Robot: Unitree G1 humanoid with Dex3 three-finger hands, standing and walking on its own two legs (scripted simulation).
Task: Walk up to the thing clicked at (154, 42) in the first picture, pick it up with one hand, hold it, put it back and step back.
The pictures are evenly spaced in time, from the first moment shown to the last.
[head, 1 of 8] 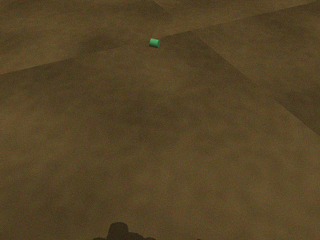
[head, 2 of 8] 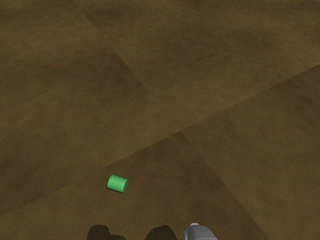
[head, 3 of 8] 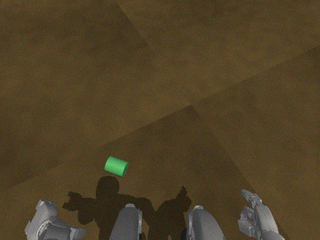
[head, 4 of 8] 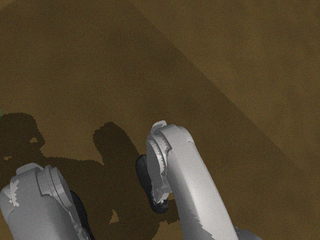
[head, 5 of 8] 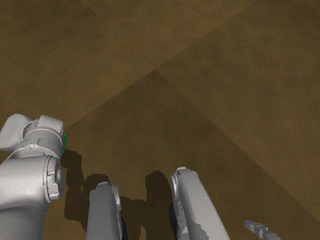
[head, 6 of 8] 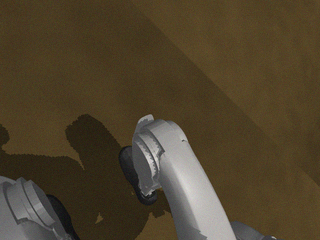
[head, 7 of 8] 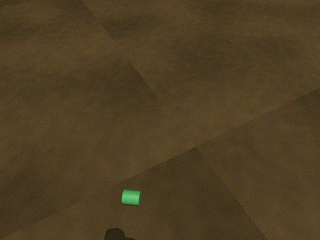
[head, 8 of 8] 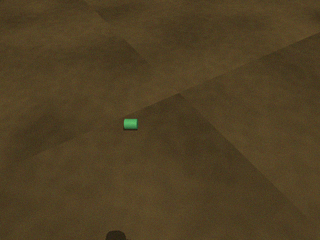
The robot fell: no
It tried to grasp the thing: yes
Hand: left
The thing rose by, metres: 0.68
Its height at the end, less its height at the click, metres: +0.00
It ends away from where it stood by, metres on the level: 0.04
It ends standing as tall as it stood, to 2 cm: yes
